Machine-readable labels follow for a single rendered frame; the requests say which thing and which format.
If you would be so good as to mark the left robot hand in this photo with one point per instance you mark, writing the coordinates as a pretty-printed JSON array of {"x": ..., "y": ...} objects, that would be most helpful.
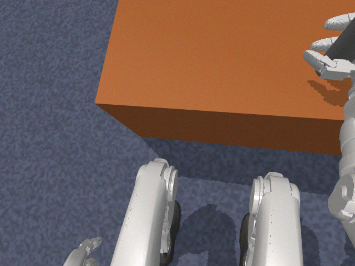
[{"x": 78, "y": 257}]

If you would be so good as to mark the right robot arm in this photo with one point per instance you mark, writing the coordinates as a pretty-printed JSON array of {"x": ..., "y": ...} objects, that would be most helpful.
[{"x": 341, "y": 202}]

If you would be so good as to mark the right robot hand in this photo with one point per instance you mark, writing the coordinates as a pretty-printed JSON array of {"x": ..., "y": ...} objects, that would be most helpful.
[{"x": 336, "y": 69}]

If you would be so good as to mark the right robot foot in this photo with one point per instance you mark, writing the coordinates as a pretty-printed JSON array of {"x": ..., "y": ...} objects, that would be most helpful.
[{"x": 244, "y": 239}]

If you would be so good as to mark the can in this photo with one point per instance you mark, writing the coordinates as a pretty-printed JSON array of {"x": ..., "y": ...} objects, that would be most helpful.
[{"x": 344, "y": 46}]

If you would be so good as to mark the left robot foot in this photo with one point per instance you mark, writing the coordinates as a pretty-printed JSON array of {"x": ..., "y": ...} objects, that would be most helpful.
[{"x": 166, "y": 258}]

